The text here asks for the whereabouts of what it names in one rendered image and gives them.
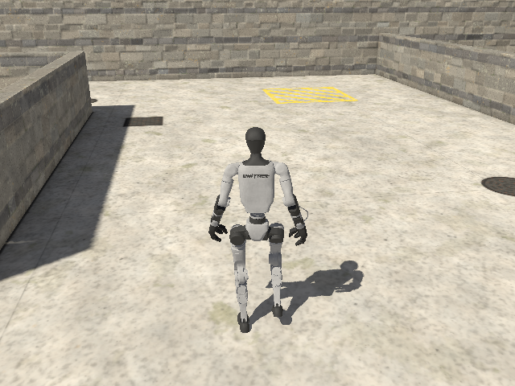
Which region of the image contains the robot head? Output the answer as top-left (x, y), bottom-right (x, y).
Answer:
top-left (242, 127), bottom-right (270, 166)

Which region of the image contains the robot left shin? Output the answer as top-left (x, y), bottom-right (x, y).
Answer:
top-left (234, 270), bottom-right (248, 322)

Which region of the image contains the left robot forearm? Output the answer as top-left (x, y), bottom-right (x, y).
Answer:
top-left (210, 195), bottom-right (226, 227)

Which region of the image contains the right robot forearm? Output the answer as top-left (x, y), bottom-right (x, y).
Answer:
top-left (288, 194), bottom-right (305, 229)

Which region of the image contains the robot left upper arm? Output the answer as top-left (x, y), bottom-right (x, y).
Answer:
top-left (217, 162), bottom-right (240, 207)

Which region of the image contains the robot right upper arm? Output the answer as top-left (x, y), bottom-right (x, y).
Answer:
top-left (273, 162), bottom-right (295, 207)

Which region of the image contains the robot left hand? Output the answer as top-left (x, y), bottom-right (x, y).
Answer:
top-left (208, 224), bottom-right (228, 242)

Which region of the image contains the robot right hand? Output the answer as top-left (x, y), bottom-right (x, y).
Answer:
top-left (289, 226), bottom-right (307, 246)

